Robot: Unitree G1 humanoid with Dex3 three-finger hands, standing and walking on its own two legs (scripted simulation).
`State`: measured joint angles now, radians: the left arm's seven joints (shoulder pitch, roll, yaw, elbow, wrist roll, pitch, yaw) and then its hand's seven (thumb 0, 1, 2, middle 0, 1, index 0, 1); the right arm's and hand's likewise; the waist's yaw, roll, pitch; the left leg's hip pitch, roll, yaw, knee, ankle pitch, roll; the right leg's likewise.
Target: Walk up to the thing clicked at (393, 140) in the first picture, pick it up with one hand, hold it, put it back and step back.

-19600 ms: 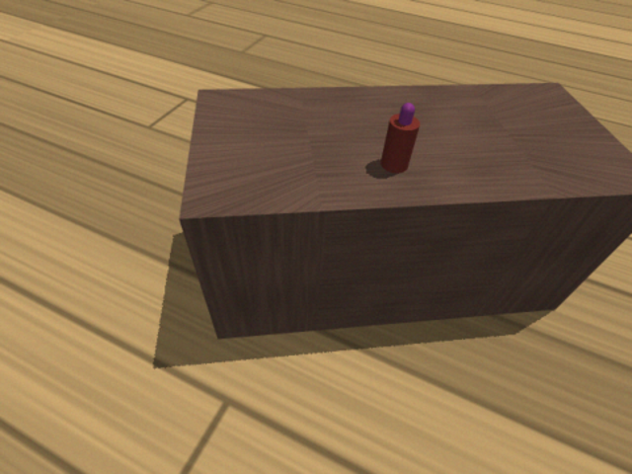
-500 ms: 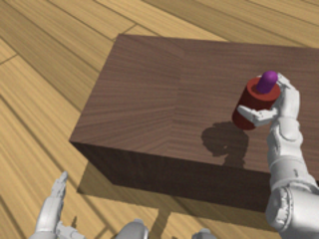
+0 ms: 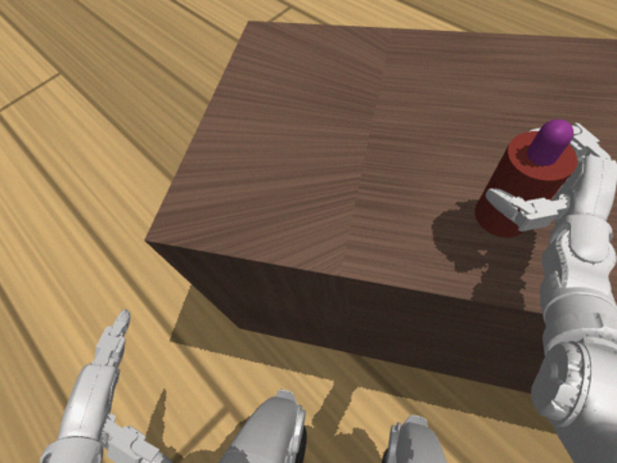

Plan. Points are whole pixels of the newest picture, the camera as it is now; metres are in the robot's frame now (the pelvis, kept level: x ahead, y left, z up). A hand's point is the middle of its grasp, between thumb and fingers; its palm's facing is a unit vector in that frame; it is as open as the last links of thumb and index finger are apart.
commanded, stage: lower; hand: right
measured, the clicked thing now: (527, 177) +0.50 -0.19 +0.03
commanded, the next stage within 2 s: loosen in 0.44 s
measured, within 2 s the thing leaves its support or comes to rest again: rests again in 0.38 s
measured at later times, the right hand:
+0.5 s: hand (520, 183) +0.51 -0.19 +0.00, palm faces +0.18 +0.98 -0.01, open 10.6 cm
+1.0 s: hand (527, 173) +0.52 -0.20 +0.01, palm faces +0.17 +0.99 +0.00, open 13.1 cm
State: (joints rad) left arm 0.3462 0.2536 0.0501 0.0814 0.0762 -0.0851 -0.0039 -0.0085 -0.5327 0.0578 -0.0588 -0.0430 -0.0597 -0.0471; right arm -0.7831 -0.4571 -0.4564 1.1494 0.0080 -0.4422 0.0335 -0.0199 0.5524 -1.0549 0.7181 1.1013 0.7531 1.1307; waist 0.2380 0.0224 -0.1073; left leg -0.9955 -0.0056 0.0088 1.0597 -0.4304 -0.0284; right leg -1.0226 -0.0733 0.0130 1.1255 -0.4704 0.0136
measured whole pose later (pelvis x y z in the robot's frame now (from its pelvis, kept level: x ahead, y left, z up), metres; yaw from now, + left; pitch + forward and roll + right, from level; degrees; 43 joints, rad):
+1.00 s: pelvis -0.01 -0.01 -0.03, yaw +0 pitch +25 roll +4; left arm 0.36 0.25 0.05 -0.06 0.08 -0.03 -0.03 -0.01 -0.52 0.05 -0.06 -0.05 -0.07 -0.05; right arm -0.86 -0.51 -0.49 1.21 -0.03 -0.47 0.03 -0.02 0.54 -0.36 0.71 0.57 0.73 0.58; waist 0.29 0.00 -0.15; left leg -1.14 -0.01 0.03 1.17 -0.47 -0.04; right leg -1.18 -0.07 0.04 1.26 -0.51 0.01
